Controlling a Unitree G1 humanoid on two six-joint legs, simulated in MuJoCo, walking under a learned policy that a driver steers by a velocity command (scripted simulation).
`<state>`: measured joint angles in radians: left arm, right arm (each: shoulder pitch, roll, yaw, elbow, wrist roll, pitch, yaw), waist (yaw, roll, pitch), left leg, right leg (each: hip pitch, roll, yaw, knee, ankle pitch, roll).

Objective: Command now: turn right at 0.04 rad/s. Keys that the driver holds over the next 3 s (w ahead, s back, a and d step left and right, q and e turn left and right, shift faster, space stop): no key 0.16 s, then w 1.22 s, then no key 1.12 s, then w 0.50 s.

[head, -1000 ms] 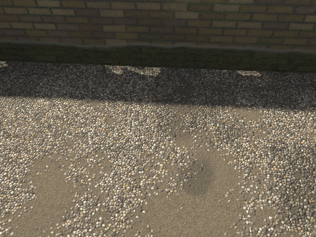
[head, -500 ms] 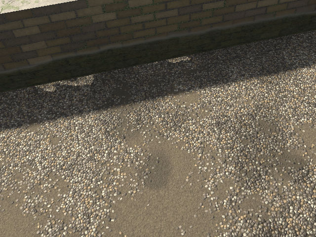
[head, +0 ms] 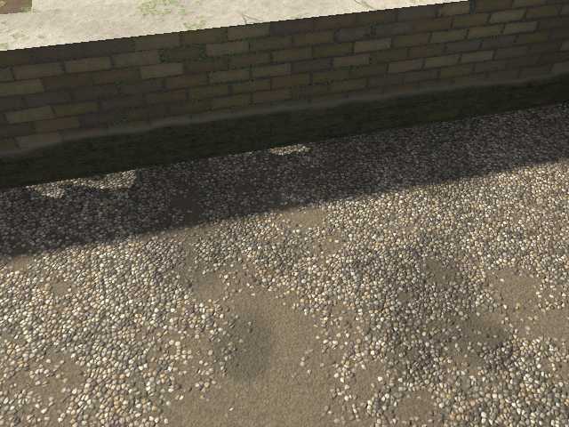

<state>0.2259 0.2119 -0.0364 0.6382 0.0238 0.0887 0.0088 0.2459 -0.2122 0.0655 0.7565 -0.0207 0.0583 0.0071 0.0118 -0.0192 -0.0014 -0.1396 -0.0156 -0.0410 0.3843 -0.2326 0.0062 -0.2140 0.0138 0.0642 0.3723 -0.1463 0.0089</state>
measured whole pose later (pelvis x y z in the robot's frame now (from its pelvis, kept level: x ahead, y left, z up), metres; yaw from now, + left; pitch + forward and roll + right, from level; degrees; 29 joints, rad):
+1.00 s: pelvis +0.04 +0.01 +0.00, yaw +2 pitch +1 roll +0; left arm 0.09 0.28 -0.13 0.43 0.07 0.04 -0.01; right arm 0.08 -0.29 0.14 0.45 -0.07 0.04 0.03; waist 0.00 0.00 -0.02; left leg -0.13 -0.05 -0.07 0.42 -0.31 0.03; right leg -0.21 -0.02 0.05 0.45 -0.25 0.03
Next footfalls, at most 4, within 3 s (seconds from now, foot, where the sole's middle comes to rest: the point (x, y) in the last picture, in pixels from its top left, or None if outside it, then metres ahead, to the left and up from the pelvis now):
none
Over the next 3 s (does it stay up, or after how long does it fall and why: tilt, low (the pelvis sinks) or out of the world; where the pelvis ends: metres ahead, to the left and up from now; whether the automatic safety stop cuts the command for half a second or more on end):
stays up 0.03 0.01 0.00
